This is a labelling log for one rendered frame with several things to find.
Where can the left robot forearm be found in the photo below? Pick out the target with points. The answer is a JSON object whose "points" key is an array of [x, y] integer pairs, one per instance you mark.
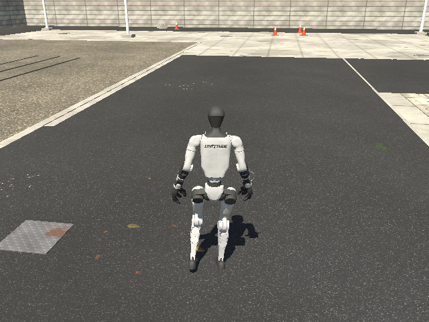
{"points": [[180, 177]]}

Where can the left robot thigh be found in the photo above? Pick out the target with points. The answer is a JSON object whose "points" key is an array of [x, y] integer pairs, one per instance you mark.
{"points": [[198, 196]]}

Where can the right robot forearm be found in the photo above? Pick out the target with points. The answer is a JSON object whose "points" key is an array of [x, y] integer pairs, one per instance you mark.
{"points": [[245, 177]]}

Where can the humanoid robot head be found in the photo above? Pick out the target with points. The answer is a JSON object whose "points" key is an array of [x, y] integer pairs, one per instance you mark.
{"points": [[215, 116]]}

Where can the left robot hand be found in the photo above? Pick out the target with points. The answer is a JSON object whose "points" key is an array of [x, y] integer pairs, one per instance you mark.
{"points": [[175, 193]]}

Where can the robot right upper arm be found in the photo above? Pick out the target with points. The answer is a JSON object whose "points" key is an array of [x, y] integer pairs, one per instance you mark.
{"points": [[239, 153]]}

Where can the right robot hand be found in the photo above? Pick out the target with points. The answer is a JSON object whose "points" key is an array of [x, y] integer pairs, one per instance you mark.
{"points": [[244, 191]]}

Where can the robot left upper arm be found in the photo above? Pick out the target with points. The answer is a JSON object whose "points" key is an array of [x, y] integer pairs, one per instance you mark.
{"points": [[190, 152]]}

